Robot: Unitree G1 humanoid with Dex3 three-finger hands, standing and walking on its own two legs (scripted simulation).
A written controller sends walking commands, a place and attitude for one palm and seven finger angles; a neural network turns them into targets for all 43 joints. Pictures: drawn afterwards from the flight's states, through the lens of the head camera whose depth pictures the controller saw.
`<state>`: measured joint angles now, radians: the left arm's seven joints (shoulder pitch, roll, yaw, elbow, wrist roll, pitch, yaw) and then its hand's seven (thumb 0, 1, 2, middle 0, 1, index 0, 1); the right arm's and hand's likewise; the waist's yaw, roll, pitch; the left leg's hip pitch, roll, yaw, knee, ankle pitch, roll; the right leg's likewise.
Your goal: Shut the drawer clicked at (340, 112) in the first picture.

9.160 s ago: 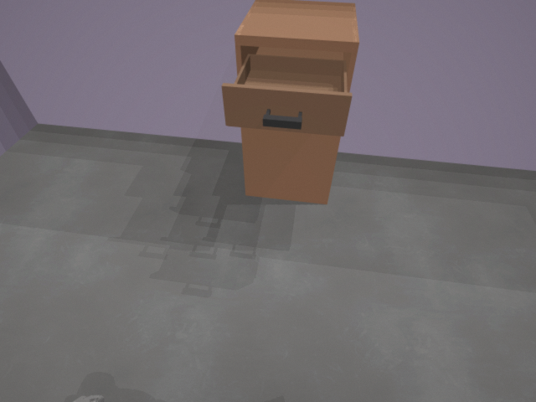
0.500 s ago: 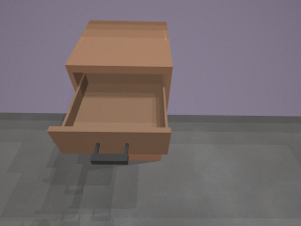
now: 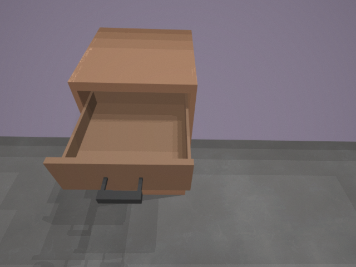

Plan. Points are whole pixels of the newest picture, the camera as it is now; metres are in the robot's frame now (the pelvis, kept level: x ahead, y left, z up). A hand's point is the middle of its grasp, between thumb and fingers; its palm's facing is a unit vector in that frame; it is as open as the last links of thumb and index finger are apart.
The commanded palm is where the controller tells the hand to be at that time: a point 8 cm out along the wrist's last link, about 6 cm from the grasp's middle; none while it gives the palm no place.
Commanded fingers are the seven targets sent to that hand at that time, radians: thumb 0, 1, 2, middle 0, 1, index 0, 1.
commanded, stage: look again from close up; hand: left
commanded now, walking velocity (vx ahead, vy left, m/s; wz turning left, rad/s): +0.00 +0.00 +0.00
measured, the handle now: (121, 189) +0.32 +0.18 -0.06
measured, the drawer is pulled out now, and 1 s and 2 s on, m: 0.30 0.30 0.30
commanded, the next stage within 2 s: raise the hand and make a fist in 0.08 s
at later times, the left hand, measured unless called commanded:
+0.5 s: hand (127, 244) +0.17 +0.12 -0.01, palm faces +0.01 -1.00 +0.03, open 6.4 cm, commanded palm +0.11 +0.20 -0.05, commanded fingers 0.00 0.90 0.90 -0.54 -0.67 -0.54 -0.67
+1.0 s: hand (119, 256) +0.15 +0.13 -0.02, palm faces +0.04 -1.00 -0.02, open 3.9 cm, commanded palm +0.10 +0.19 -0.01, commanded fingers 0.00 0.90 0.90 -1.04 -1.21 -1.04 -1.21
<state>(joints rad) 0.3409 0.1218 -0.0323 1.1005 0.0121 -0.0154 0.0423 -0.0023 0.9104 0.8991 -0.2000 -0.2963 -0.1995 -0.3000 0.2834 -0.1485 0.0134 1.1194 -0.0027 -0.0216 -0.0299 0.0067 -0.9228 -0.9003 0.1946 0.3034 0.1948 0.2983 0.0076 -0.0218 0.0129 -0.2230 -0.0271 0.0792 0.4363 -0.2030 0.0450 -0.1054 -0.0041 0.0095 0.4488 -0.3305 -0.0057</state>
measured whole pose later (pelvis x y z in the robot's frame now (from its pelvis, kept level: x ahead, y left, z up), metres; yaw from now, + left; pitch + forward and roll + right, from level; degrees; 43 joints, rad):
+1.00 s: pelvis -0.04 -0.04 -0.07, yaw +2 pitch +11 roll -1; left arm 0.51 0.18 0.08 -0.09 -0.25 -0.31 -0.18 0.01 0.90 0.90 -0.85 -1.00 -0.85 -1.00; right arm 0.29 -0.20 0.01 0.57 0.03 -0.16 -0.07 0.01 -0.90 -0.90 0.20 0.30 0.20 0.30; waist -0.02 0.04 -0.14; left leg -0.82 0.03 0.00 1.03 -0.39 -0.01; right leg -0.68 0.04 -0.09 1.05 -0.56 -0.06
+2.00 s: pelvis -0.03 -0.01 -0.06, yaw +2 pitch +8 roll -1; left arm 0.72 0.16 -0.11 -0.42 -0.13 -0.28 -0.01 0.01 0.90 0.90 -1.40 -1.60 -1.40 -1.60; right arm 0.30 -0.23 0.01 0.41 0.03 -0.11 -0.02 0.01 -0.90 -0.90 0.20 0.30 0.20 0.30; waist -0.01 0.05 -0.14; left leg -0.73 0.01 0.01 0.99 -0.41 0.03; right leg -0.57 0.02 -0.07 0.98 -0.56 -0.04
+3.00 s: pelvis -0.04 -0.02 -0.09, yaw +2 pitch +16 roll -2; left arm 0.36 0.16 -0.03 -0.04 -0.15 -0.39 -0.04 0.01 0.90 0.90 -1.40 -1.60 -1.40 -1.60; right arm 0.24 -0.22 0.02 0.48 0.00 -0.09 -0.01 0.01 -0.90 -0.90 0.20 0.30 0.20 0.30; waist -0.03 0.04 -0.17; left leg -0.99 0.02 0.00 1.17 -0.46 0.02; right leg -0.82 0.03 -0.08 1.16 -0.61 -0.04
